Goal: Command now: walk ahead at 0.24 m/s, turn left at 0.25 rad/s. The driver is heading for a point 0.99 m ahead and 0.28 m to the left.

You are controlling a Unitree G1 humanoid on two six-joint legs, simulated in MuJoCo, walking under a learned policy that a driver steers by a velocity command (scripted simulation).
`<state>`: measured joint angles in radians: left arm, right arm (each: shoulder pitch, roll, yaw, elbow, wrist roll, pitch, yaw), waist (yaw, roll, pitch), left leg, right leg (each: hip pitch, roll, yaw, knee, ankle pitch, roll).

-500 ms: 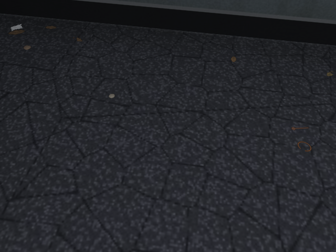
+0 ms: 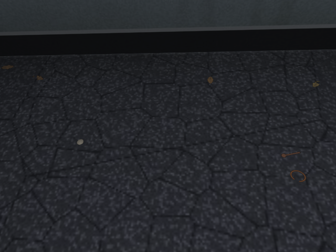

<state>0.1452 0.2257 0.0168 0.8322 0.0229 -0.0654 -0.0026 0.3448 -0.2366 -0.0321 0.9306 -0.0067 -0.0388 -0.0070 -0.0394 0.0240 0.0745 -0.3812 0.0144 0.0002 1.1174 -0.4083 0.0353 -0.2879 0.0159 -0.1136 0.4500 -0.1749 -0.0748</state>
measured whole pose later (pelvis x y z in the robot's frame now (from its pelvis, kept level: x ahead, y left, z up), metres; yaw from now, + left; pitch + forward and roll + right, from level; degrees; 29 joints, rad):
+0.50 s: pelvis +0.14 +0.05 +0.00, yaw +17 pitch +1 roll -1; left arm 0.22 0.27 0.05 0.84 0.03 -0.03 -0.02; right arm 0.25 -0.26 -0.07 0.82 -0.01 -0.01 0.02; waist 0.00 -0.04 0.03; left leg -0.23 -0.06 0.04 0.50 -0.27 0.09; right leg -0.40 -0.07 -0.07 1.07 -0.40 0.00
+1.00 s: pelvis +0.38 +0.09 +0.00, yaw +30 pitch +0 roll +0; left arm 0.22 0.25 0.04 0.82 0.03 -0.06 -0.01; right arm 0.32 -0.29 -0.06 0.85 -0.03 -0.05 0.02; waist -0.02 0.04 0.04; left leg -0.35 -0.05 -0.08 1.10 -0.34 0.09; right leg -0.29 0.03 -0.06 0.47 -0.18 -0.05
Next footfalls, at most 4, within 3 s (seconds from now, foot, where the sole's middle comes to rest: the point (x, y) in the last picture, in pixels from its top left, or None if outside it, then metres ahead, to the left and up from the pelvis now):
0.38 left None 0.15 0.12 -0.78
0.86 right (166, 238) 0.50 0.05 -0.78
1.32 left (101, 223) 0.58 0.31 -0.78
1.80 right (154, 216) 0.59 0.10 -0.78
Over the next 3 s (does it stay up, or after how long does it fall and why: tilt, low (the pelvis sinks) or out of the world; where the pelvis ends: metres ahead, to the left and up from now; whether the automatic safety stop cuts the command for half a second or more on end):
stays up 0.96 0.20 0.00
